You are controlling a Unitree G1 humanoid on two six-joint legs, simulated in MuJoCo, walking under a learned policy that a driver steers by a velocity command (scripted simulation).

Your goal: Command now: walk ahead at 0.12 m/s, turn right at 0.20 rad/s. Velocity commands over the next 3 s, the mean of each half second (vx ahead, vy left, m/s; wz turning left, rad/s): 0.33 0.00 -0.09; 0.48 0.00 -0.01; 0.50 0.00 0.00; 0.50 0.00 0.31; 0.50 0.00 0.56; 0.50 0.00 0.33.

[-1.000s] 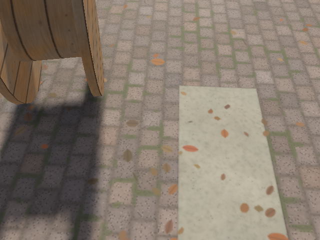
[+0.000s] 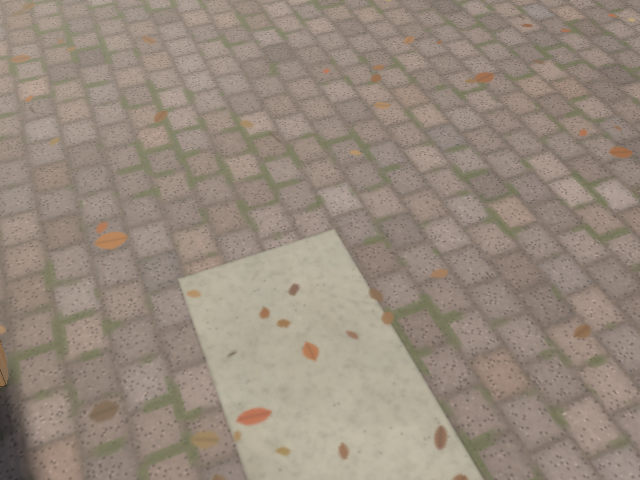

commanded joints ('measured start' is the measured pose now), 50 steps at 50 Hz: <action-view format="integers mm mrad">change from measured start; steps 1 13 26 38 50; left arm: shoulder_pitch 14 -141 319 197 229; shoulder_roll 106 48 284 69 123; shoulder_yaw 20 -2 50 -20 -19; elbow -33 -49 49 99 162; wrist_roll -21 12 23 -20 -4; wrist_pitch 7 -59 -111 -142 -125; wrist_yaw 11 -47 -3 -8 12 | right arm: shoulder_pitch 160 240 252 -63 132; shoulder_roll -53 -107 -4 -46 -124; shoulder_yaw -6 -28 2 -14 -32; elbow -11 75 42 -9 39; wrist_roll -10 -6 14 -29 -30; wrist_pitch -27 -110 -119 -72 -105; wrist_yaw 3 29 43 86 44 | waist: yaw -66 -85 101 -27 -174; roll -56 140 -303 -43 -30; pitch -44 90 -212 86 -107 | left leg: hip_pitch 254 348 -321 -409 220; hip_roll -25 219 -36 128 -10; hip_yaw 30 -219 79 56 105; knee -320 -582 402 265 -184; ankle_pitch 32 76 -102 314 300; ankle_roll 66 181 62 2 156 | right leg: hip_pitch -88 -408 672 299 372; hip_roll -198 -151 -558 -308 -294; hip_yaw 277 -120 521 -15 -132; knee -147 439 -196 -296 261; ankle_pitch -519 -105 -478 227 715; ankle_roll -61 107 -147 -117 -44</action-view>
